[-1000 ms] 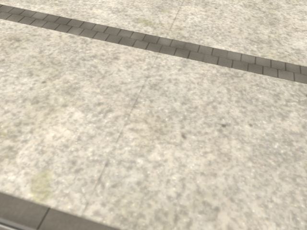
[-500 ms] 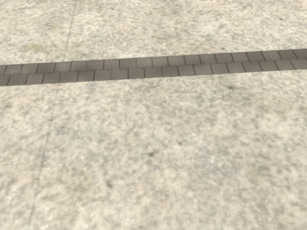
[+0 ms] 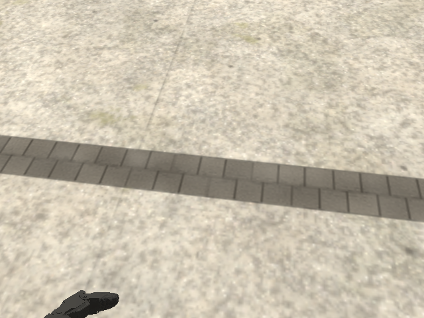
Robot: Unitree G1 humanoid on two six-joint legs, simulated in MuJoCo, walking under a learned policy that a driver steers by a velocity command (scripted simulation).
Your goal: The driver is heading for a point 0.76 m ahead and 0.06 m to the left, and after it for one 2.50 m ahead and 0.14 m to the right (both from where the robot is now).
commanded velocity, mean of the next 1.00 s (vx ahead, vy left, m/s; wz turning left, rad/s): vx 0.79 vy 0.00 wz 0.26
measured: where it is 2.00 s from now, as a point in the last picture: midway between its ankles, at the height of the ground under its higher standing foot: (159, 212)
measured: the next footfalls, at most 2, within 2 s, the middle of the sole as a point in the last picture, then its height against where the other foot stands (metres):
right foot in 0.20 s outside the picture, level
left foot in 0.66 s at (145, 260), level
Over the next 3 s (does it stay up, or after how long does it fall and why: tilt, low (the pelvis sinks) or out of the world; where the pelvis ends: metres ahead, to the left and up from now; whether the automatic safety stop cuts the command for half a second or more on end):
stays up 0.94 0.20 0.00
